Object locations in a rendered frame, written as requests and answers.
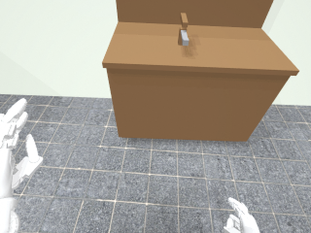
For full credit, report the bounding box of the tap lever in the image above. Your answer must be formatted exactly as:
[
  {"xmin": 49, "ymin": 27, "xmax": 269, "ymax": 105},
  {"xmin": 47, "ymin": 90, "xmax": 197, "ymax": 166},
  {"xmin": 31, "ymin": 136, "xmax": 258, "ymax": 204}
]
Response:
[{"xmin": 181, "ymin": 30, "xmax": 190, "ymax": 46}]

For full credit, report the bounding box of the right robot hand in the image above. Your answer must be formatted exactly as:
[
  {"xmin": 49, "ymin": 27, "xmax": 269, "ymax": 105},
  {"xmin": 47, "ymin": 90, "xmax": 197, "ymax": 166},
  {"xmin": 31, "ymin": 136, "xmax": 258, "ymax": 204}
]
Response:
[{"xmin": 224, "ymin": 197, "xmax": 260, "ymax": 233}]

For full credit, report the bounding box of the counter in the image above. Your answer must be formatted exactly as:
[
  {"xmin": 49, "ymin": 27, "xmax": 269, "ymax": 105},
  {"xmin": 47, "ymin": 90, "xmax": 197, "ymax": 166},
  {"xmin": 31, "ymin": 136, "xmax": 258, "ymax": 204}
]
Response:
[{"xmin": 102, "ymin": 0, "xmax": 299, "ymax": 142}]

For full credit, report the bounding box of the left robot forearm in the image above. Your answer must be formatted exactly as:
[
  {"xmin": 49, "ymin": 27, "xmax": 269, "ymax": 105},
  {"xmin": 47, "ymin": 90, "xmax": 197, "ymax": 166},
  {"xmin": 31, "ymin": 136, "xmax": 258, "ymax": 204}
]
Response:
[{"xmin": 0, "ymin": 197, "xmax": 20, "ymax": 233}]

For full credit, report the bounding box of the left robot hand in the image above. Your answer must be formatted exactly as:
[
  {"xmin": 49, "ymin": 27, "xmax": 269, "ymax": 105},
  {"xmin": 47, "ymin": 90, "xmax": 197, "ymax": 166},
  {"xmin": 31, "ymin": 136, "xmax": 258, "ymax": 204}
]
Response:
[{"xmin": 0, "ymin": 98, "xmax": 44, "ymax": 199}]

